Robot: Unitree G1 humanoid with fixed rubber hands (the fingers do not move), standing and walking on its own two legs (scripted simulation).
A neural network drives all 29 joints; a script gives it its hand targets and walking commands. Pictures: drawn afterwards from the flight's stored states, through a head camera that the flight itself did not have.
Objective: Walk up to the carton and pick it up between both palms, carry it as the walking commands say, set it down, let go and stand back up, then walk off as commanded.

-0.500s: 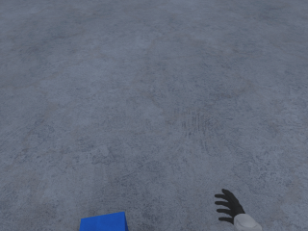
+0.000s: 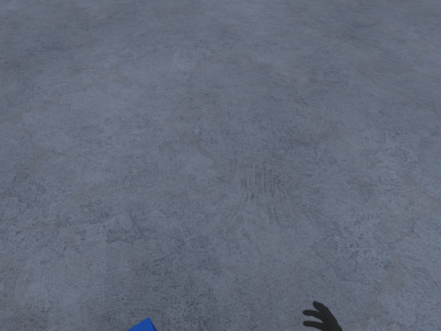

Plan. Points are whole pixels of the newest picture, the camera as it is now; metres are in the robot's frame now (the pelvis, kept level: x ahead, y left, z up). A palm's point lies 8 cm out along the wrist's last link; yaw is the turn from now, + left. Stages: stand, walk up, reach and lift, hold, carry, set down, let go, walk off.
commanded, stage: walk off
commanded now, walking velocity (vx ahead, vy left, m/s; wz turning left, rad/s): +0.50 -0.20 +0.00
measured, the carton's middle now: out of the picture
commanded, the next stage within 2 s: stand in 0.48 s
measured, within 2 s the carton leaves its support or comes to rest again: rests again in 0.42 s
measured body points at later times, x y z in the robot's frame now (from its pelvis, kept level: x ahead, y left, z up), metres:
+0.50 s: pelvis +0.21 -0.09 -0.02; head +0.26 -0.09 +0.43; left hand +0.33 +0.16 -0.16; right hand +0.14 -0.34 -0.16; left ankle +0.04 +0.05 -0.64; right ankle +0.29 -0.19 -0.74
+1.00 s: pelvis +0.35 -0.08 +0.00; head +0.37 -0.06 +0.45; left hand +0.34 +0.14 -0.17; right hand +0.42 -0.30 -0.14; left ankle +0.40 +0.00 -0.74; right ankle +0.32 -0.21 -0.74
